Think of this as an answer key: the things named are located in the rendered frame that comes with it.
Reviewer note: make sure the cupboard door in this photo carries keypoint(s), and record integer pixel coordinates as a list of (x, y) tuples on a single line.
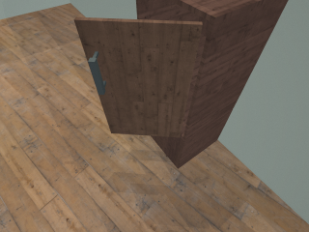
[(147, 65)]

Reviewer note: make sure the handle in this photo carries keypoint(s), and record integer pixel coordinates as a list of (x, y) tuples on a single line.
[(93, 64)]

